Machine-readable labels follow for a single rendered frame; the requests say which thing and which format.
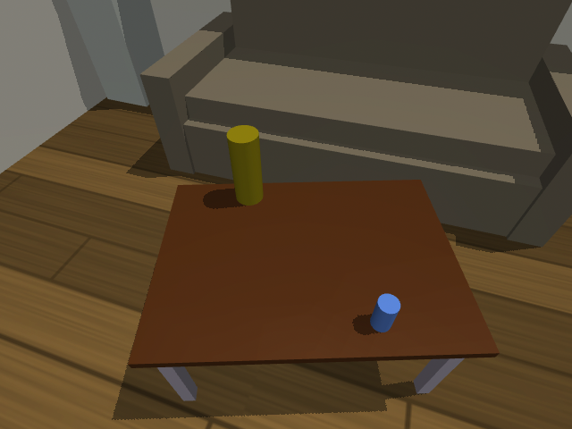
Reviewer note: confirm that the sofa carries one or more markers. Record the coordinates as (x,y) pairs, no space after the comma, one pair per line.
(468,96)

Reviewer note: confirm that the coffee table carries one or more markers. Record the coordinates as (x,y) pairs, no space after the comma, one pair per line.
(295,279)

